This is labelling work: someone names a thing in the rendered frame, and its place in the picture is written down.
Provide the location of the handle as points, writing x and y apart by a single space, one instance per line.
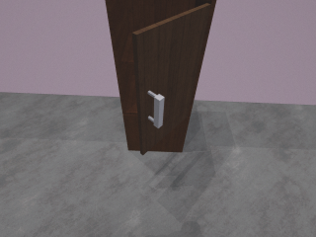
159 101

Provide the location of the cupboard door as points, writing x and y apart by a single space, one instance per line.
166 57

